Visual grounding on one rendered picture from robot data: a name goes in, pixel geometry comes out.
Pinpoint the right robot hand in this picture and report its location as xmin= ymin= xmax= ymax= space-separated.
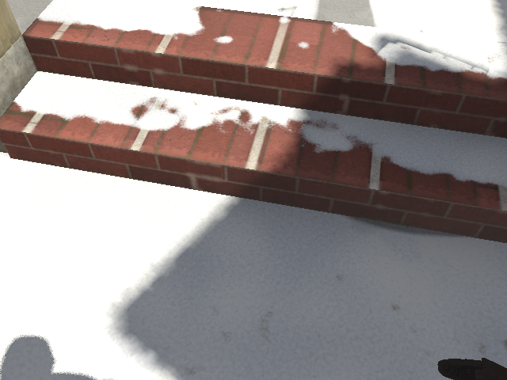
xmin=437 ymin=358 xmax=507 ymax=380

